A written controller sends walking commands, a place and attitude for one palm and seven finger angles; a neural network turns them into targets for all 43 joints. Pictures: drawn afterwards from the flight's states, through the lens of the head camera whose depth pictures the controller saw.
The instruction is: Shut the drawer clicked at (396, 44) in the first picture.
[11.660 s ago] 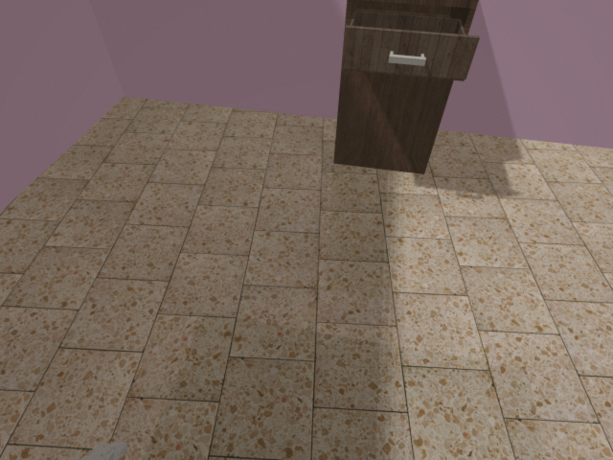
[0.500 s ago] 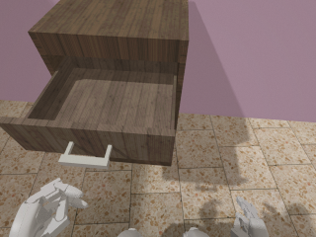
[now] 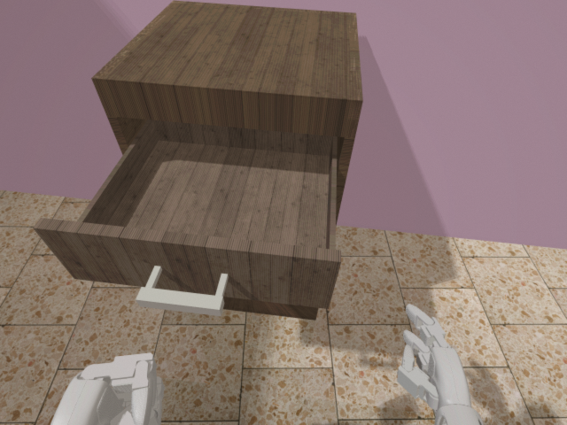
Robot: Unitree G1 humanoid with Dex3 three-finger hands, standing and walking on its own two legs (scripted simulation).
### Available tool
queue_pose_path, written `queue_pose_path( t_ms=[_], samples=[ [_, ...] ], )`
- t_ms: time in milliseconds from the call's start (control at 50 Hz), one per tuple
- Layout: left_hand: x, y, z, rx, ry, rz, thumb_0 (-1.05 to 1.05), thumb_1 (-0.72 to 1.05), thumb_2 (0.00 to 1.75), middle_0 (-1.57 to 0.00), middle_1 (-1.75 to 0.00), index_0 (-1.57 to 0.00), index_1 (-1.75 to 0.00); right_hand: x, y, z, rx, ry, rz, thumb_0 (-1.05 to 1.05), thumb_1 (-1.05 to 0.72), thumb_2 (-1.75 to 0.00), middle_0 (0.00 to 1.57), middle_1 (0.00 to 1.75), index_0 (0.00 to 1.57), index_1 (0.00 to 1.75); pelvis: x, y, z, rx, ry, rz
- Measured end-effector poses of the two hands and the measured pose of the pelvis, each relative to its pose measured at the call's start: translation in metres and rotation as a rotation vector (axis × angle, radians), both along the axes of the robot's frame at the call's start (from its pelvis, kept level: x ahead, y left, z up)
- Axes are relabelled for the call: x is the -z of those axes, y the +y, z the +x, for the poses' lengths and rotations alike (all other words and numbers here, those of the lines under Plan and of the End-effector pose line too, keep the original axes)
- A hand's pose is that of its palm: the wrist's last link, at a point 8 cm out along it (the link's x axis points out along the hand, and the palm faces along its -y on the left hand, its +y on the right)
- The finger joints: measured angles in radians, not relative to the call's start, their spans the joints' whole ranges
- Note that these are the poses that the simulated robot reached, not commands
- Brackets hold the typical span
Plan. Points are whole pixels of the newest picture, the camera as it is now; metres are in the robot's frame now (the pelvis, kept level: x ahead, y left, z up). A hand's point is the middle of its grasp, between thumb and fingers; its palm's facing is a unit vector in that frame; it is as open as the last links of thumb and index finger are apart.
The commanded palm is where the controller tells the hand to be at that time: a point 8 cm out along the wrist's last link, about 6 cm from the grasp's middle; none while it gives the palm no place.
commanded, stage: raise the hand and make a fist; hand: left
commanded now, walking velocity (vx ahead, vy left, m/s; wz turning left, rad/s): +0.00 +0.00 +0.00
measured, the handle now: (185, 289) +0.30 +0.18 +0.01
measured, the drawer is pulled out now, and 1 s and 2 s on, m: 0.29 0.29 0.29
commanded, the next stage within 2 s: bring the fist close to the handle in 0.58 s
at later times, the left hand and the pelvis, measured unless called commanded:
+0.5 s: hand (143, 406) +0.13 +0.16 +0.11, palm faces +0.04 -1.00 -0.08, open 3.3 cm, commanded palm +0.07 +0.21 +0.12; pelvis +0.01 -0.01 +0.01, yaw +0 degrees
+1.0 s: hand (169, 404) +0.14 +0.14 +0.08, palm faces -0.01 -1.00 -0.06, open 3.3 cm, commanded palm +0.10 +0.20 +0.08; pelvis +0.00 -0.02 +0.00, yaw +1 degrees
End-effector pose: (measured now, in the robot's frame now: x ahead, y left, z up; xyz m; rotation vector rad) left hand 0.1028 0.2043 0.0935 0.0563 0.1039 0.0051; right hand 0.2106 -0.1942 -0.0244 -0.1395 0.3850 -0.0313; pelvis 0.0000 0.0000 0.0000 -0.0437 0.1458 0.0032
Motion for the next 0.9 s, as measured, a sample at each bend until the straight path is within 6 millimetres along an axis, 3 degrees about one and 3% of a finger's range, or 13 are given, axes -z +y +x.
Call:
queue_pose_path(
  t_ms=[120,240,480,600,760,900],
  samples=[
    [-0.015,0.008,-0.002,-0.049,-0.041,0.008,0.02,0.9,0.9,-1.38,-1.58,-1.38,-1.57,0.005,0.003,-0.003,-0.02,0.031,-0.003,0.01,-0.9,-0.9,0.21,0.3,0.2,0.3,-0.002,0.0,0.004,-0.007,-0.002,-0.006],
    [-0.023,-0.003,0.004,0.012,-0.05,0.003,0.02,0.9,0.9,-1.4,-1.6,-1.4,-1.59,0.008,-0.008,-0.011,0.006,0.047,-0.01,0.01,-0.9,-0.9,0.21,0.3,0.2,0.3,-0.004,0.0,0.007,-0.007,-0.007,-0.005],
    [-0.018,0.005,0.002,-0.041,-0.018,0.025,0.02,0.9,0.9,-1.4,-1.6,-1.4,-1.6,0.005,-0.033,-0.016,0.062,0.047,-0.032,0.01,-0.9,-0.9,0.2,0.3,0.2,0.3,-0.008,-0.01,0.008,-0.002,-0.014,0.004],
    [-0.022,-0.004,0.002,-0.006,-0.048,0.027,0.02,0.9,0.9,-1.4,-1.6,-1.4,-1.6,0.005,-0.035,-0.014,0.054,0.032,-0.026,0.01,-0.9,-0.9,0.2,0.3,0.2,0.3,-0.008,-0.013,0.007,-0.005,-0.016,0.006],
    [-0.017,-0.001,-0.001,-0.027,-0.016,0.029,0.02,0.9,0.9,-1.4,-1.6,-1.4,-1.6,0.004,-0.035,-0.012,0.058,0.022,-0.008,0.01,-0.9,-0.9,0.2,0.3,0.2,0.3,-0.009,-0.018,0.005,-0.005,-0.024,0.01],
    [0.001,-0.007,0.003,-0.018,-0.009,0.004,0.02,0.9,0.9,-1.4,-1.6,-1.4,-1.6,0.011,-0.039,-0.016,0.04,0.048,-0.035,0.01,-0.9,-0.9,0.21,0.3,0.2,0.3,-0.006,-0.02,0.0,-0.011,-0.004,0.01]
  ],
)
